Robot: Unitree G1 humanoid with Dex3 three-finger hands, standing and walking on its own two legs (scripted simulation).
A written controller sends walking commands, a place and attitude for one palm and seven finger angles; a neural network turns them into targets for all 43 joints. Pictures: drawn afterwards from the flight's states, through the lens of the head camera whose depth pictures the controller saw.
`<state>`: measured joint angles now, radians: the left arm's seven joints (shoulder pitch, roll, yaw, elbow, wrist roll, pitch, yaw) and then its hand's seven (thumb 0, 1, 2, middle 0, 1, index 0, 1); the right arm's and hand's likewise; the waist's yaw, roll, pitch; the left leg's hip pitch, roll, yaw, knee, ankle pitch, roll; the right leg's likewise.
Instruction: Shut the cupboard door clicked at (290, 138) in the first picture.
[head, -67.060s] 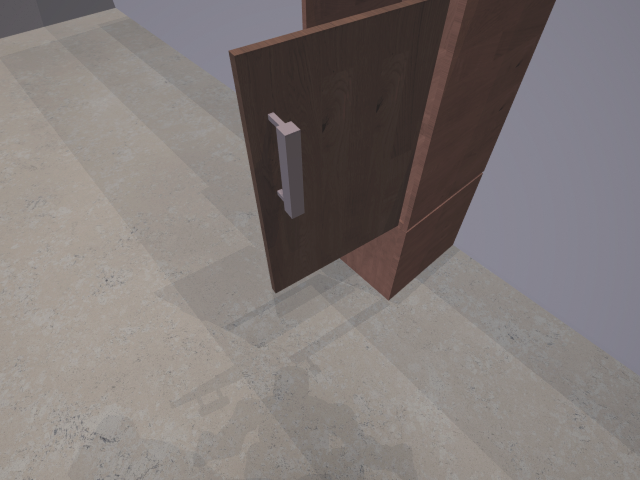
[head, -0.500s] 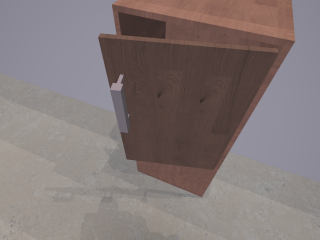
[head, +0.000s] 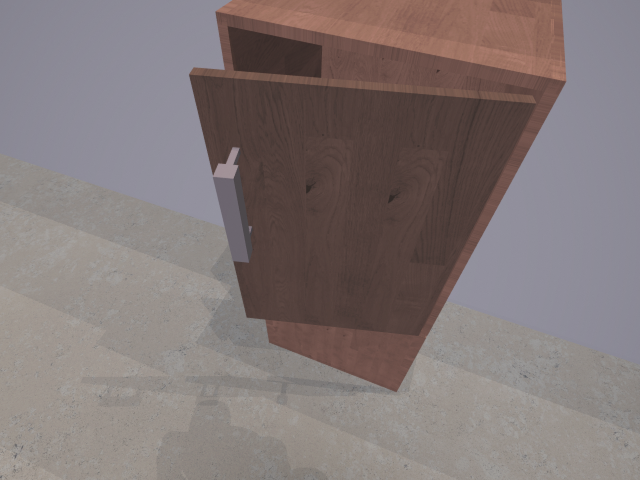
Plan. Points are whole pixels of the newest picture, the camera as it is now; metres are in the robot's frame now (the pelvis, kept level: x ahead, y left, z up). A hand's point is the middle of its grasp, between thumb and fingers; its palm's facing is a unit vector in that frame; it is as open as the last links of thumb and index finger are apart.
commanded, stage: look again from close up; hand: left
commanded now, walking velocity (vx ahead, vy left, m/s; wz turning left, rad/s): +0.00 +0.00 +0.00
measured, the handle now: (238, 207) +0.47 +0.15 +0.06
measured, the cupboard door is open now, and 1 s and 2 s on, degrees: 15 15 15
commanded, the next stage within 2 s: raise the hand and make a fist in 0.48 s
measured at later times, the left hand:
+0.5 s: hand out of the picture +0.04 +0.18 -0.18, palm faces -0.01 -0.98 -0.21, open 7.3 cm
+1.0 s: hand (190, 470) +0.15 +0.16 -0.06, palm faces +0.01 -1.00 +0.00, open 6.2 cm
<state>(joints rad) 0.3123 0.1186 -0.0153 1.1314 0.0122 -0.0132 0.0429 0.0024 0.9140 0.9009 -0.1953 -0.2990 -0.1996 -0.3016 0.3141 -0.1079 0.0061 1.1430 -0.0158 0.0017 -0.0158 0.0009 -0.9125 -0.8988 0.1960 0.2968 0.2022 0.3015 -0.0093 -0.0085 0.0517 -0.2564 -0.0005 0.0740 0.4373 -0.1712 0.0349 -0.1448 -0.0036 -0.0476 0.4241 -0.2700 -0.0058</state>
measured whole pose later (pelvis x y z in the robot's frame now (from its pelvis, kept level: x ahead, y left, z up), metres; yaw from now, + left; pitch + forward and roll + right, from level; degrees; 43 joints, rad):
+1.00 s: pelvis -0.03 -0.03 -0.09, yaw +2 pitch +11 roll +0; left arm 0.45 0.22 0.16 0.13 -0.31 -0.47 -0.39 0.01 0.91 0.90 -0.41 -0.53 -0.42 -0.54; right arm 0.16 -0.27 -0.06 0.50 0.03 -0.25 -0.03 0.01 -0.91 -0.90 0.20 0.30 0.20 0.30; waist 0.03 -0.01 -0.14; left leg -0.89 0.02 0.02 1.13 -0.44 0.00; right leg -0.78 0.01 -0.08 1.17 -0.58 -0.06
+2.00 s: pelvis -0.02 +0.01 -0.04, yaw +3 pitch +5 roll -3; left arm 0.34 0.29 0.16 -0.14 -0.30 -0.19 -0.29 0.02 0.90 0.90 -1.27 -1.47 -1.27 -1.47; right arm 0.25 -0.23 0.08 0.50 0.04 -0.23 -0.05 0.01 -0.90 -0.90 0.20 0.30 0.21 0.30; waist 0.02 0.04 -0.07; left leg -0.61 0.00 0.02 0.88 -0.35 0.06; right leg -0.47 0.00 -0.08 0.83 -0.44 0.00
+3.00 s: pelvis -0.01 -0.01 -0.03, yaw +2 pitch +4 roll +0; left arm 0.05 0.25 0.12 0.11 -0.28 -0.16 -0.26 0.02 0.90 0.90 -1.30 -1.50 -1.30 -1.50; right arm 0.26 -0.26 0.05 0.58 0.05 -0.23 -0.06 0.01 -0.91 -0.90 0.20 0.30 0.21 0.30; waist 0.00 0.05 -0.05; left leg -0.54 0.01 0.03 0.78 -0.31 0.02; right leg -0.44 0.01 -0.06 0.79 -0.43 -0.03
